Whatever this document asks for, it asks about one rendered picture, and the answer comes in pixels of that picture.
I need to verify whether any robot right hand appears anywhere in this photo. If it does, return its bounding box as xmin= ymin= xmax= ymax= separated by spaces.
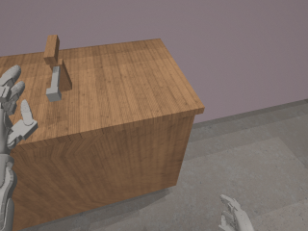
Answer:
xmin=218 ymin=194 xmax=255 ymax=231

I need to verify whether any counter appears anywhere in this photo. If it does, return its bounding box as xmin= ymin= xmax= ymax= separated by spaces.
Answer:
xmin=0 ymin=35 xmax=205 ymax=231

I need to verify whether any robot left hand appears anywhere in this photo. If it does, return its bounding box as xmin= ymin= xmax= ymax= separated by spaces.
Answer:
xmin=0 ymin=64 xmax=39 ymax=155

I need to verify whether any tap lever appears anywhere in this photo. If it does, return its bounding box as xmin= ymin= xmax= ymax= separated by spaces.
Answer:
xmin=46 ymin=66 xmax=62 ymax=102

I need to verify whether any robot left forearm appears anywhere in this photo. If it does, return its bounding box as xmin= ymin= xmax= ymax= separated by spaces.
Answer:
xmin=0 ymin=154 xmax=17 ymax=231

